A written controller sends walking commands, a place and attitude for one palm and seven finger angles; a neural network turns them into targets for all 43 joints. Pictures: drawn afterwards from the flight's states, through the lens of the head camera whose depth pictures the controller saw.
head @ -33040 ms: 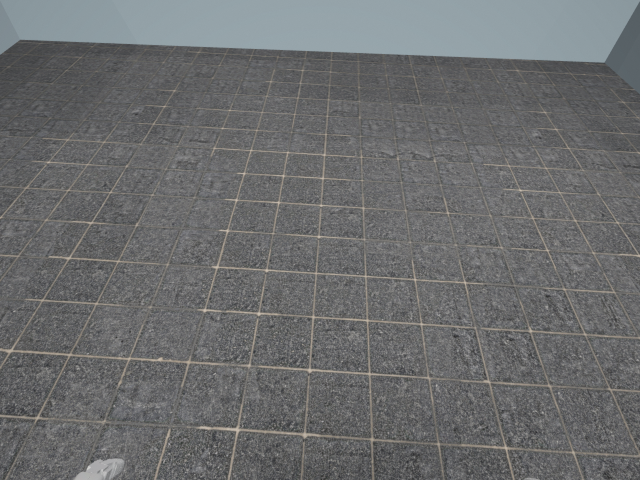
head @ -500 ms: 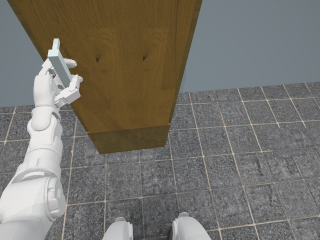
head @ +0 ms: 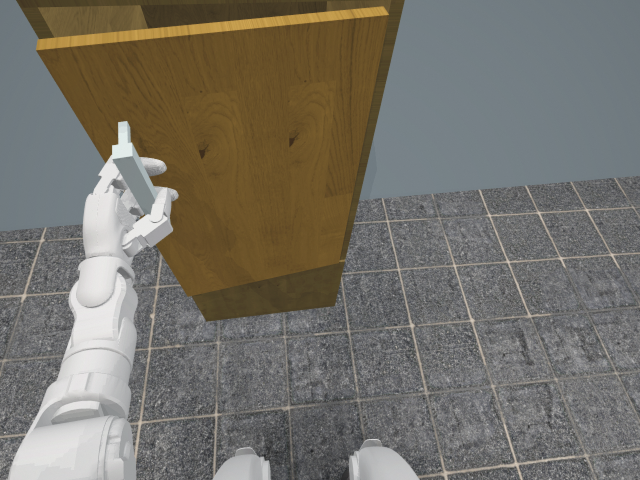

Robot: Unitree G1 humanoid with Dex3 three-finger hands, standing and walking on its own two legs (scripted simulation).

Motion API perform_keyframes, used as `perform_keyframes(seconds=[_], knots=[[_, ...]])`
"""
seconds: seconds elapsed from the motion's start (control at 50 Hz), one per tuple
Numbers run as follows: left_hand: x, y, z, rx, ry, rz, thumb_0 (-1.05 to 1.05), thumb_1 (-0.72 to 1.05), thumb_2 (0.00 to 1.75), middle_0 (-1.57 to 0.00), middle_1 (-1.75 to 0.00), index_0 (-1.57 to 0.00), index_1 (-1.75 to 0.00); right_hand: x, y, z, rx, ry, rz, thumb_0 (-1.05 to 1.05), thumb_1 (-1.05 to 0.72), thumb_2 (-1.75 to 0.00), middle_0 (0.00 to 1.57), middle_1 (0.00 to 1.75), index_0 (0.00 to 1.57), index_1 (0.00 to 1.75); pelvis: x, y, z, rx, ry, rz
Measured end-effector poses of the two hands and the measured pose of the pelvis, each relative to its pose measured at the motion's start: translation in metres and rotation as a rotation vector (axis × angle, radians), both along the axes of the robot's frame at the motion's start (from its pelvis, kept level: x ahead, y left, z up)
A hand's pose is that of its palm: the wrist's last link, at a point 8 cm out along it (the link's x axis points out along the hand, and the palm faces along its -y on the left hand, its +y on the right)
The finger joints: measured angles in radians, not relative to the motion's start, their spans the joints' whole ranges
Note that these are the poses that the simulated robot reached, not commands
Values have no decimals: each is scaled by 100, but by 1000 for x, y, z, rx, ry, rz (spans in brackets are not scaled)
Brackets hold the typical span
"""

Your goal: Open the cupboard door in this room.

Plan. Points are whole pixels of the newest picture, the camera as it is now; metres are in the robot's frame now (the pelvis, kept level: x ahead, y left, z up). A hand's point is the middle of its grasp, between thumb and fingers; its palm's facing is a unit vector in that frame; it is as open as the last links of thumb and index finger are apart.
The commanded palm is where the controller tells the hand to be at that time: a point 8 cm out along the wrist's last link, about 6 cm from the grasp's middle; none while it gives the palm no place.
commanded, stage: pull the door open along its arc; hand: left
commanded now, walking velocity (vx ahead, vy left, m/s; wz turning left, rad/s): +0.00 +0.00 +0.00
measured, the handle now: (144, 181) +0.48 +0.22 +0.06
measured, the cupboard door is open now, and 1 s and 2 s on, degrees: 7 46 50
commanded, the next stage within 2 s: open thumb and fingers to let go in 0.66 s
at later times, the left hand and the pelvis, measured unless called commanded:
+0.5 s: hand (252, 313) +0.30 +0.07 +0.05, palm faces +0.42 -0.91 -0.02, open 6.1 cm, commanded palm +0.22 +0.08 +0.05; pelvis +0.00 -0.02 +0.00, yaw +4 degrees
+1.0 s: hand (276, 331) +0.28 +0.05 +0.06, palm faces +0.49 -0.87 -0.04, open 7.1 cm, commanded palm +0.23 +0.08 +0.05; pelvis +0.01 -0.07 +0.00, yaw +6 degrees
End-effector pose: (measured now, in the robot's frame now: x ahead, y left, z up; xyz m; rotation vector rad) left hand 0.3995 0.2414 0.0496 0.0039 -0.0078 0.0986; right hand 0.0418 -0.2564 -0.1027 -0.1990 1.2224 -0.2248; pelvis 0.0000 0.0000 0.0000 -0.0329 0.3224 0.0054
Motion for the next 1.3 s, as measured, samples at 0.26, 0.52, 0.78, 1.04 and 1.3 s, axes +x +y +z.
perform_keyframes(seconds=[0.26, 0.52, 0.78, 1.04, 1.3], knots=[[-89, -64, -1, -107, -21, 236, 3, 68, 77, -32, -133, -35, -129, 92, 25, 10, 63, -248, 174, 1, -91, -90, 20, 30, 20, 30, 5, 0, 4, 12, -55, 20], [-146, -134, 8, 10, 45, 324, 2, 69, 78, -31, -132, -34, -132, 164, 56, 27, 153, -460, 322, 1, -90, -90, 20, 30, 20, 30, 4, -21, 2, 25, -108, 62], [-170, -169, 12, 31, 103, 256, 1, 66, 75, -31, -127, -38, -134, 168, 18, 35, 144, -513, 308, 1, -90, -90, 20, 30, 20, 30, 12, -52, 5, 48, -143, 77], [-168, -161, 9, 15, 62, 413, 1, 40, 69, -34, -127, -36, -130, 140, -21, 12, 82, -405, 281, 2, -91, -90, 20, 30, 20, 30, 5, -69, 2, 65, -110, 79], [-171, -158, 3, 18, 65, 382, 0, -31, 39, -30, -118, -31, -119, 129, -10, 7, 88, -410, 251, 2, -90, -90, 20, 30, 20, 30, 0, -59, -1, 59, -104, 65]])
